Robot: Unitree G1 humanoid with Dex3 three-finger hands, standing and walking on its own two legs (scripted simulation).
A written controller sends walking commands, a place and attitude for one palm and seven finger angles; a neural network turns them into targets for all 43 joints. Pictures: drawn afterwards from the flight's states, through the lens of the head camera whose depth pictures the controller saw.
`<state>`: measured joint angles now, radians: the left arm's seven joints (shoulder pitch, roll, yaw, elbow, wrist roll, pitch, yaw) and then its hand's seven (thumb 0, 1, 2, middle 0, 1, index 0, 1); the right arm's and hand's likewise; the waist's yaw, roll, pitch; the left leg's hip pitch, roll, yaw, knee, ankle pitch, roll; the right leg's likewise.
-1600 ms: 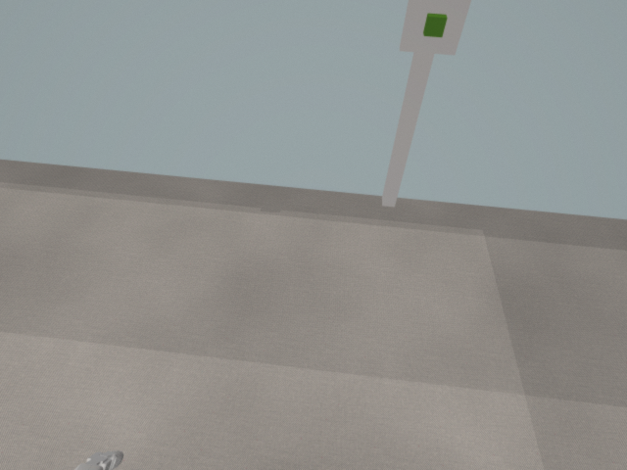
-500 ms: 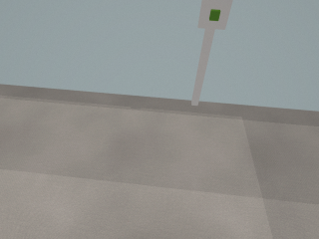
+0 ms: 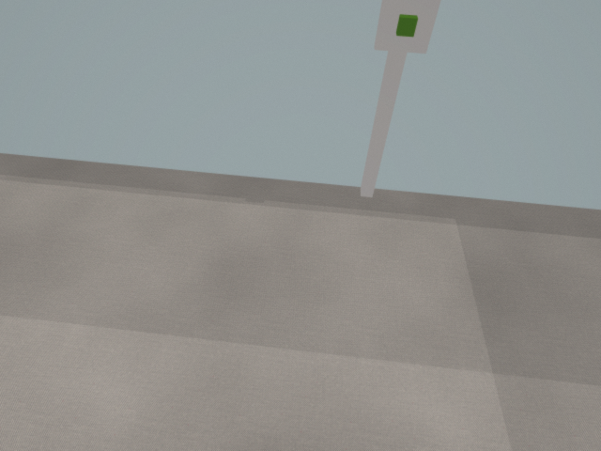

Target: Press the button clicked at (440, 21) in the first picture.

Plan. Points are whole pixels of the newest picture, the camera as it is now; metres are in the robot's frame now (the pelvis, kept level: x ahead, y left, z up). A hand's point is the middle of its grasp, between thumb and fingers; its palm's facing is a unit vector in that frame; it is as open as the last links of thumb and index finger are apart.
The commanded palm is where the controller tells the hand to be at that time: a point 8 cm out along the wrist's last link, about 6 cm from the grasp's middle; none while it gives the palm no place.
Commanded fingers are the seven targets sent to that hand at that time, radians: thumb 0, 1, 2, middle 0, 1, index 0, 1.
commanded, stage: walk to a spot facing it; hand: left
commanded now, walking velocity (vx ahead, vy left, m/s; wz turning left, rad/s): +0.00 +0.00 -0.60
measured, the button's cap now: (406, 25) +1.35 -0.27 +0.04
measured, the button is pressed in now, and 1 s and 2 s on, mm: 0 0 0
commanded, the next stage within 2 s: turn to face it in 1.96 s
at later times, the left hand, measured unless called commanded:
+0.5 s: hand out of the picture +0.03 +0.16 -0.17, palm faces -0.16 -0.97 -0.18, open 7.4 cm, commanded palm none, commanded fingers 0.00 0.90 0.90 -0.20 -0.30 -0.20 -0.30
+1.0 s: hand (245, 295) +0.43 +0.14 -0.17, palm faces -0.49 -0.85 -0.21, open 7.4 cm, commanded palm none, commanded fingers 0.00 0.90 0.90 -0.20 -0.30 -0.20 -0.30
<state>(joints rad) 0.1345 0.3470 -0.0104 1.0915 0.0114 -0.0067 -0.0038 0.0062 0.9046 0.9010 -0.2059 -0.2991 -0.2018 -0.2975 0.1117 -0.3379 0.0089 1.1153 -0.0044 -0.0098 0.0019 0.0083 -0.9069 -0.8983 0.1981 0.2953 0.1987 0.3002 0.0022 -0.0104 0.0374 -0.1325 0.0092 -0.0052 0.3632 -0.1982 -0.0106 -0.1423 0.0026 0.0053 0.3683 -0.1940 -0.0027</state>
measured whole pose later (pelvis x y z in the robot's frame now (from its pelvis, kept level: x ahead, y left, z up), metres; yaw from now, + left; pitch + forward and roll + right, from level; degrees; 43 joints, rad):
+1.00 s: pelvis +0.23 +0.00 +0.00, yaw -33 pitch +0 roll -1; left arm 0.18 0.28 0.11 0.93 0.04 0.03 -0.04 0.01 0.91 0.90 -0.20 -0.30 -0.19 -0.30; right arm 0.34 -0.17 -0.04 1.01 -0.01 -0.08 -0.03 0.00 -0.93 -0.90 0.20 0.30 0.20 0.30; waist 0.00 -0.06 0.02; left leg -0.10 0.06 0.28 0.38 -0.28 0.03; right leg -0.64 -0.08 -0.03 1.18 -0.16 0.02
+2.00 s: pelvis +0.56 -0.27 -0.01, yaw -57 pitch -1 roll -1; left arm 0.30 0.18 0.09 1.02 0.03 0.02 -0.03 0.01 0.91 0.90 -0.20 -0.30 -0.20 -0.30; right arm 0.21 -0.16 -0.05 0.98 -0.01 -0.07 -0.03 -0.02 -0.95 -0.90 0.20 0.30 0.20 0.30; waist 0.04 -0.05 0.05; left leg -0.19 0.09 0.25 0.46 -0.26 0.03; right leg -0.56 -0.09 -0.05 1.17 -0.29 0.02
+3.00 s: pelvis +0.57 -0.38 -0.02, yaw -34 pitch +1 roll +0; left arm 0.17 0.24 0.07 0.89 0.00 0.04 0.02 0.01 0.91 0.90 -0.20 -0.30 -0.20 -0.30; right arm 0.20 -0.25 -0.08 0.91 -0.02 0.05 0.01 0.01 -0.91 -0.90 0.20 0.30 0.20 0.30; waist -0.03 0.03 0.05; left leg -0.37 -0.05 -0.09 0.54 -0.18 0.01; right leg -0.29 -0.03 -0.02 0.61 -0.36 0.07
